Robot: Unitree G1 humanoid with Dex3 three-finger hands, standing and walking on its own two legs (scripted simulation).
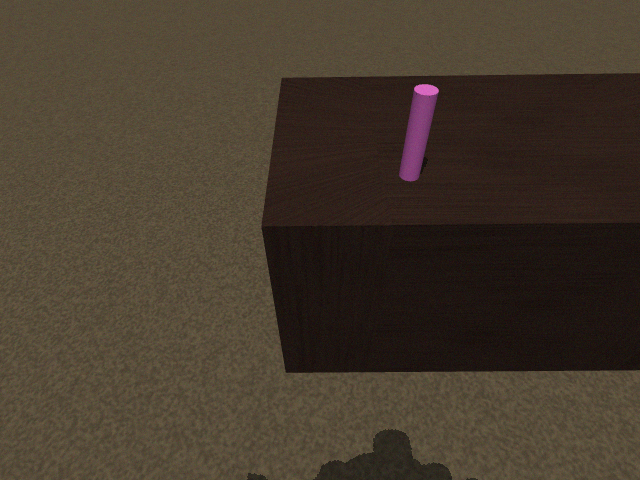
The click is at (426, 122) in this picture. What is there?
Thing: slim round
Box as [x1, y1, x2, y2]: [399, 84, 438, 180]
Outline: 432,85 421,84 415,86 399,170 400,177 405,180 415,180 419,175 438,89
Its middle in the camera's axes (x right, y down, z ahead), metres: +0.21 -0.22 +0.82
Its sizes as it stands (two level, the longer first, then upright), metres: 0.047 0.047 0.206
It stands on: a support 0.70 m high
